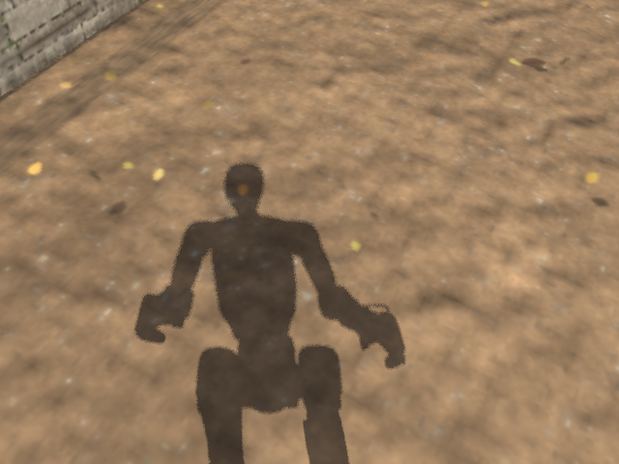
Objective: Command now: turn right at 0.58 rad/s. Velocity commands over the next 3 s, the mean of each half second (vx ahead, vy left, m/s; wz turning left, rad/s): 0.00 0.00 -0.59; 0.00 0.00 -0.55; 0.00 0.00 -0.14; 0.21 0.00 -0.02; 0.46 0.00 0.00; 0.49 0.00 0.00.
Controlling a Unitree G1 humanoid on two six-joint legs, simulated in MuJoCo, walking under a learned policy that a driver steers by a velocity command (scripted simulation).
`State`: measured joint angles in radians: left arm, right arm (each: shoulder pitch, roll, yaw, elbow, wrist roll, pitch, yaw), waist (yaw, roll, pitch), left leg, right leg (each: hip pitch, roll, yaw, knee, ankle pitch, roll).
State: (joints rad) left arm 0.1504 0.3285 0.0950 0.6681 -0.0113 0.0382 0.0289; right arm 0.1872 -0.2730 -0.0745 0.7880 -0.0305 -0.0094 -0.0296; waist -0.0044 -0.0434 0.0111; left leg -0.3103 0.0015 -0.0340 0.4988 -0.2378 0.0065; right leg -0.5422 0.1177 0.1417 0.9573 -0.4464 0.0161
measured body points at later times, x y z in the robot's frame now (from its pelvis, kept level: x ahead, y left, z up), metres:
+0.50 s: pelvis -0.01 -0.04 +0.00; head +0.03 -0.08 +0.45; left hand +0.23 +0.18 -0.07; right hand +0.04 -0.37 -0.11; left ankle +0.02 +0.11 -0.65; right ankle -0.03 -0.14 -0.74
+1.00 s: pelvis +0.00 -0.02 +0.00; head +0.04 -0.02 +0.45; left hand +0.29 +0.14 -0.10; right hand -0.03 -0.33 -0.08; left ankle +0.07 +0.08 -0.74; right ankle -0.10 -0.12 -0.66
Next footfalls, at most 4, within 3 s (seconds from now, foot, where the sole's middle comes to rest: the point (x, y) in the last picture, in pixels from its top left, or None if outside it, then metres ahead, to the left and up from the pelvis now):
0.34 right None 0.01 -0.15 -0.78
0.78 left None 0.11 0.05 -0.78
1.16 right None -0.06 -0.15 -0.78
2.34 right None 0.31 -0.38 -0.78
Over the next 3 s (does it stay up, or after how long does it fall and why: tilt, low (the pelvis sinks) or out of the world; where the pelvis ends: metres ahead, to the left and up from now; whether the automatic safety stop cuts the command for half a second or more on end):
stays up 0.55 -0.36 0.00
